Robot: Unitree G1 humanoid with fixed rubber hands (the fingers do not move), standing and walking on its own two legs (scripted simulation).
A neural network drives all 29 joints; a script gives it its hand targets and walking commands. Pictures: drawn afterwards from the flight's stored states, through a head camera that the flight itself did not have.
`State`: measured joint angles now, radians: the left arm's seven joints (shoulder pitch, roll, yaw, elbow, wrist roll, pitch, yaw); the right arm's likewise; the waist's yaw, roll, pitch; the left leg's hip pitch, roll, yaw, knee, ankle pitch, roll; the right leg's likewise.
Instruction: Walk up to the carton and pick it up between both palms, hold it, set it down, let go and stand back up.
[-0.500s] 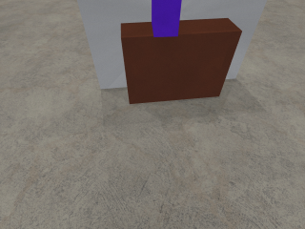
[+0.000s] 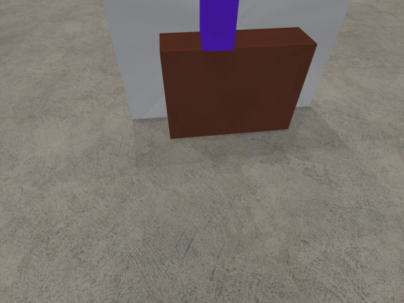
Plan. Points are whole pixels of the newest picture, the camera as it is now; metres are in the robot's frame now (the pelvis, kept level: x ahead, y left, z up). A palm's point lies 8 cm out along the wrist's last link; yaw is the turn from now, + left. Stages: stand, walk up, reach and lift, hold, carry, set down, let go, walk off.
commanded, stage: stand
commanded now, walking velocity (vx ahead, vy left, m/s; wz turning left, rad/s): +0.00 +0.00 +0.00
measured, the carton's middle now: (216, 17) +1.52 -0.06 +0.02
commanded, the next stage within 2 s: walk up in 1.32 s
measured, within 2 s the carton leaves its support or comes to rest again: neither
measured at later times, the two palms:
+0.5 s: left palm out of the picture -0.02 +0.21 -0.15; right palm out of the picture -0.02 -0.21 -0.15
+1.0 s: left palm out of the picture -0.02 +0.20 -0.15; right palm out of the picture -0.03 -0.20 -0.15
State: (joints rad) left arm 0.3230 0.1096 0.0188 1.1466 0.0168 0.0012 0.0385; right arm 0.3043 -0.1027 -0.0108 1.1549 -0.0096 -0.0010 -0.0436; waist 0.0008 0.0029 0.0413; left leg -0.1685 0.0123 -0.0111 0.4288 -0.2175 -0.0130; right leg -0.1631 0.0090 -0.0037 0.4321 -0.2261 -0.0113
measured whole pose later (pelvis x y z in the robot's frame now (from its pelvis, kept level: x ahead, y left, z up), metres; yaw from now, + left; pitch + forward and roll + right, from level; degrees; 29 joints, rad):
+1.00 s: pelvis +0.01 +0.00 +0.00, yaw +0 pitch -2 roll +0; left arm 0.34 0.10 0.01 1.14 0.01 -0.01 0.04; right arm 0.33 -0.11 -0.01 1.15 -0.01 0.00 -0.04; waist 0.00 0.01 0.04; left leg -0.16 0.01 -0.01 0.42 -0.23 -0.02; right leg -0.16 0.01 0.00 0.43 -0.24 -0.01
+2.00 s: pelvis +0.08 +0.06 +0.00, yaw +0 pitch -2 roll -2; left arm 0.31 0.23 0.05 0.78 0.04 -0.01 -0.05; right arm 0.58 -0.10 -0.06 0.78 -0.04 -0.06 -0.01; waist -0.04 -0.03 -0.04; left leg -0.10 -0.02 0.06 0.40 -0.26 0.06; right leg -0.57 -0.02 0.02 1.18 -0.24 0.03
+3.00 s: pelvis +0.58 +0.05 -0.01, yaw +1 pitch +0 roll -2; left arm 0.49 0.18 0.05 0.73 0.03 -0.02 -0.02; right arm 0.25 -0.10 -0.04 0.64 -0.05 -0.08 -0.02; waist 0.01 0.00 0.01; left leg -0.34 -0.01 0.13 0.59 -0.26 0.10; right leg -0.38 0.02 -0.02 1.21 -0.44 -0.02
